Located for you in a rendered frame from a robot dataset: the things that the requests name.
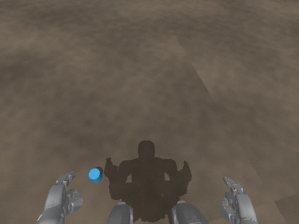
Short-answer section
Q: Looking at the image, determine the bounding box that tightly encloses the tin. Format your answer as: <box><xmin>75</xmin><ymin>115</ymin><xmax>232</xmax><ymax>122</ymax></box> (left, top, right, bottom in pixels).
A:
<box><xmin>89</xmin><ymin>168</ymin><xmax>102</xmax><ymax>183</ymax></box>

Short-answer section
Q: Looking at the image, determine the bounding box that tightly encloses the right robot hand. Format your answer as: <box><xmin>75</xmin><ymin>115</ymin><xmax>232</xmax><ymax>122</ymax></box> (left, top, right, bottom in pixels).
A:
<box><xmin>219</xmin><ymin>176</ymin><xmax>257</xmax><ymax>224</ymax></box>

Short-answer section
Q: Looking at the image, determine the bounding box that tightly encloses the left robot hand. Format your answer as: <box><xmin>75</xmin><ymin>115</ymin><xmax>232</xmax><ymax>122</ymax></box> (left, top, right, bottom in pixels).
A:
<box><xmin>44</xmin><ymin>171</ymin><xmax>83</xmax><ymax>217</ymax></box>

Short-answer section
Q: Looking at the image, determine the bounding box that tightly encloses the left robot arm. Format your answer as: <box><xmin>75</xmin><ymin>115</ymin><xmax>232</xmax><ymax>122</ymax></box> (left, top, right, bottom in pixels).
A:
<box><xmin>35</xmin><ymin>207</ymin><xmax>64</xmax><ymax>224</ymax></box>

